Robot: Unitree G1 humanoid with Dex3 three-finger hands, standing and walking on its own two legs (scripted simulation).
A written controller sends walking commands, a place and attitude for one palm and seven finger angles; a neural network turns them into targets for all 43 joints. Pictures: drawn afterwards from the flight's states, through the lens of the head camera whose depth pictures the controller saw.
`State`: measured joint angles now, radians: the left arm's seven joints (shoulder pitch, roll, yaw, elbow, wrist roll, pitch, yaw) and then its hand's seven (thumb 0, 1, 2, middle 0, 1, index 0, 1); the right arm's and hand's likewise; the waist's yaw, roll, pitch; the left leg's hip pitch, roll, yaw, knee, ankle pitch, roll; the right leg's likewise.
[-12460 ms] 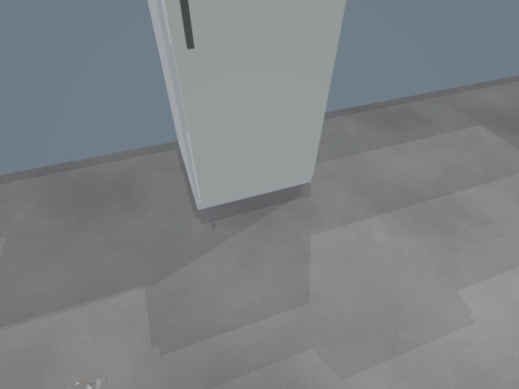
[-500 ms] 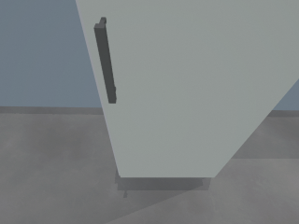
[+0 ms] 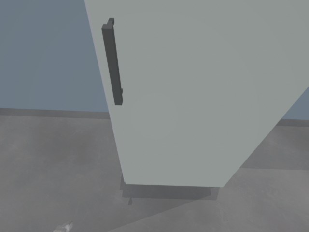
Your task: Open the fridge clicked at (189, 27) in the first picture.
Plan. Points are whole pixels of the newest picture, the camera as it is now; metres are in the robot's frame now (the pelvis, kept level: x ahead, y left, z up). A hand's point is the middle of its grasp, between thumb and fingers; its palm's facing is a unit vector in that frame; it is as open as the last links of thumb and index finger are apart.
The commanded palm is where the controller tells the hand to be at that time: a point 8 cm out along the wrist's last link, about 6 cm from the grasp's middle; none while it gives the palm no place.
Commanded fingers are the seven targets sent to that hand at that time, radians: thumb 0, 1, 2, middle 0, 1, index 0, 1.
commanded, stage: raise the hand to about handle height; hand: left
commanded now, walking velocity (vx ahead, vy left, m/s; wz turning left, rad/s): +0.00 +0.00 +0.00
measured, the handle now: (115, 66) +0.46 +0.14 +0.19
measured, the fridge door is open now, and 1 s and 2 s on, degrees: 0 0 0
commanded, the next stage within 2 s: move the hooked fingers beside the handle in 2.00 s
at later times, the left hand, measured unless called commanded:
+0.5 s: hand (64, 226) +0.12 +0.19 +0.05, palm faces +0.25 -0.96 -0.08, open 9.7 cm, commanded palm +0.13 +0.25 +0.04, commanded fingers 0.00 0.18 0.59 -0.25 -0.76 -0.25 -0.76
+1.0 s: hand (52, 170) +0.21 +0.23 +0.10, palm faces +0.08 -0.99 -0.08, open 12.6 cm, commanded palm +0.18 +0.29 +0.14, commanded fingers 0.00 -0.41 0.34 -0.29 -1.14 -0.29 -1.14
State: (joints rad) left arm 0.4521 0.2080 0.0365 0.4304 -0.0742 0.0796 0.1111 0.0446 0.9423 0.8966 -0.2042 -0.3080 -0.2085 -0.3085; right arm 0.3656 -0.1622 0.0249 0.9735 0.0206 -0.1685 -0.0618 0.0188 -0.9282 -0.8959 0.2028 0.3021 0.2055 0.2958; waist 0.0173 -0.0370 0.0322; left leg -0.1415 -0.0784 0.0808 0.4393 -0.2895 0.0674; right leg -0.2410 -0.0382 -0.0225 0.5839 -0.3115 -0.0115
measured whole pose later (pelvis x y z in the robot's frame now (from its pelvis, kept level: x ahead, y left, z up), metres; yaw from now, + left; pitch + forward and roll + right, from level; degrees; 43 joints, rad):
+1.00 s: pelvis -0.02 -0.01 -0.01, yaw +3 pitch +1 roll -1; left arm 0.19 0.36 0.34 -0.06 -0.34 -0.01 -0.36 0.00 -0.19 0.44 -0.28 -1.00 -0.28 -1.00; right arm 0.26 -0.30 0.03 0.63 0.07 -0.33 -0.11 0.02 -0.90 -0.90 0.20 0.30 0.20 0.30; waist 0.04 0.04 -0.03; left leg -0.32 -0.03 0.02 0.65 -0.36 0.05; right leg -0.33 0.02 -0.08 0.62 -0.32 -0.03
